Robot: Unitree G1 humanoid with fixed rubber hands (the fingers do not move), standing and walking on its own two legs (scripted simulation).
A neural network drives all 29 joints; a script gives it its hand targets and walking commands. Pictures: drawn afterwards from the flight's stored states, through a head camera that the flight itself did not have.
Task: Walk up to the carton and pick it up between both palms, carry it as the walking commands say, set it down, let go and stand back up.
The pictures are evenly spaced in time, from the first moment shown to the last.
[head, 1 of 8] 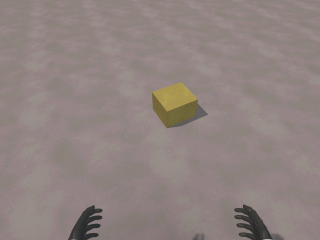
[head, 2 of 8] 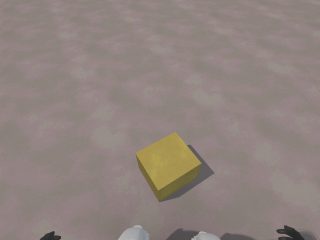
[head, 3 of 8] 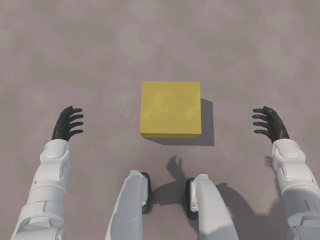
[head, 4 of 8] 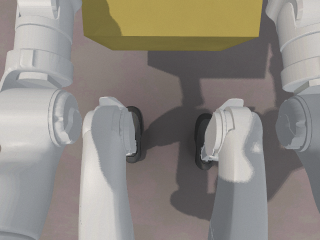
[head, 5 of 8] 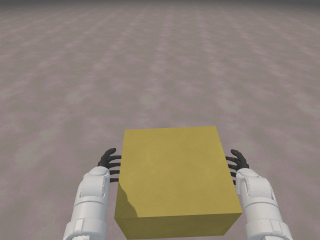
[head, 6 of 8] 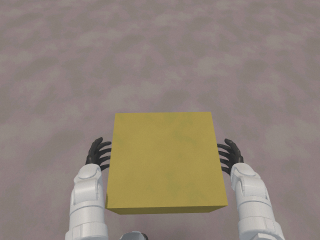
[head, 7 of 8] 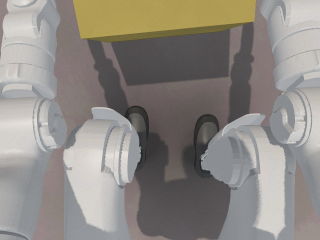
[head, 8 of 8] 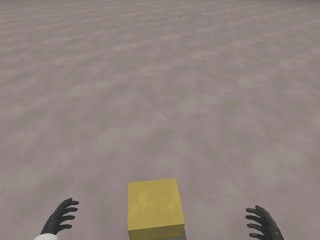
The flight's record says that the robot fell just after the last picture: no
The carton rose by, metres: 0.71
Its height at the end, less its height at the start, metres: +0.00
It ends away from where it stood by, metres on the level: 0.62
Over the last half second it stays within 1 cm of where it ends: yes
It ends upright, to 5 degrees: yes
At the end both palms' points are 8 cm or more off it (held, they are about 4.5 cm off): yes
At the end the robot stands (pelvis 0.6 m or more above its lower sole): yes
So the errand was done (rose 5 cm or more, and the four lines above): yes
